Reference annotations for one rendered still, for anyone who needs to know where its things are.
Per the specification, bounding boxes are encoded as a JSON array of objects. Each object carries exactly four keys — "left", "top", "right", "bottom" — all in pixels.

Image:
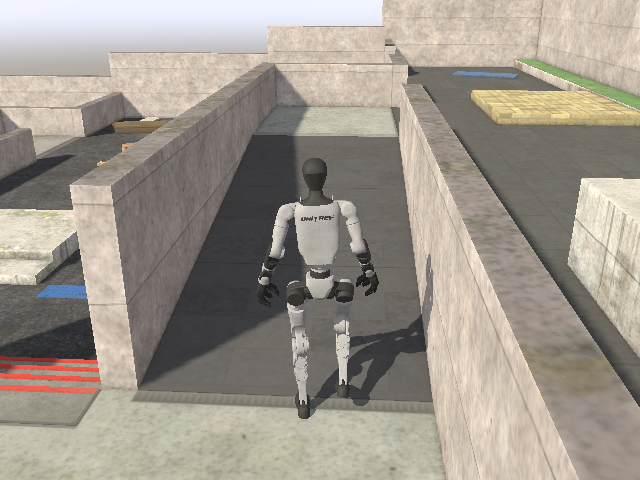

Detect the robot left upper arm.
[{"left": 269, "top": 202, "right": 296, "bottom": 259}]

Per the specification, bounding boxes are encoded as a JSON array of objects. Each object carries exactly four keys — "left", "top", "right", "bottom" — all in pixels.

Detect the robot right hand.
[{"left": 356, "top": 272, "right": 379, "bottom": 296}]

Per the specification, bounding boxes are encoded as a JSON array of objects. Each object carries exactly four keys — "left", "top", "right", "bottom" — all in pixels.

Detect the left robot thigh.
[{"left": 286, "top": 280, "right": 309, "bottom": 355}]

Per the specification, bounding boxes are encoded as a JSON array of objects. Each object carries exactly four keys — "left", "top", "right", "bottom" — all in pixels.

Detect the robot right upper arm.
[{"left": 337, "top": 200, "right": 367, "bottom": 255}]

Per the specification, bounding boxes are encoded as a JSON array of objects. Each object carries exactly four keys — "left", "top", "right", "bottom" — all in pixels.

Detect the robot left forearm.
[{"left": 258, "top": 243, "right": 279, "bottom": 285}]

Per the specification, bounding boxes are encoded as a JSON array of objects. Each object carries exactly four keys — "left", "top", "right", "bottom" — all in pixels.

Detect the robot left hand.
[{"left": 256, "top": 281, "right": 279, "bottom": 307}]

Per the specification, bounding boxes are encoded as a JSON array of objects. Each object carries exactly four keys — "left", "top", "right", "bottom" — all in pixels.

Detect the robot right shin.
[{"left": 336, "top": 317, "right": 350, "bottom": 385}]

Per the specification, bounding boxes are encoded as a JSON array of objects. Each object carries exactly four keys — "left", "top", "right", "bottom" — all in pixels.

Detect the robot right forearm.
[{"left": 356, "top": 239, "right": 375, "bottom": 277}]

